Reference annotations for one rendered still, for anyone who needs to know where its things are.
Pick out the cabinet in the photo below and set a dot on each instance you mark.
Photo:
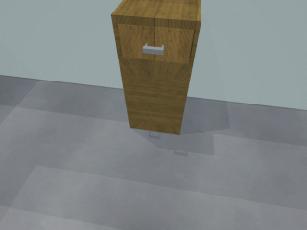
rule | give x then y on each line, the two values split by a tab
156	91

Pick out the handle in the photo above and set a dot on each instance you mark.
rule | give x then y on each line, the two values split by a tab
153	50

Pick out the drawer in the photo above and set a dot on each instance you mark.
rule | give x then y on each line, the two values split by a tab
177	42

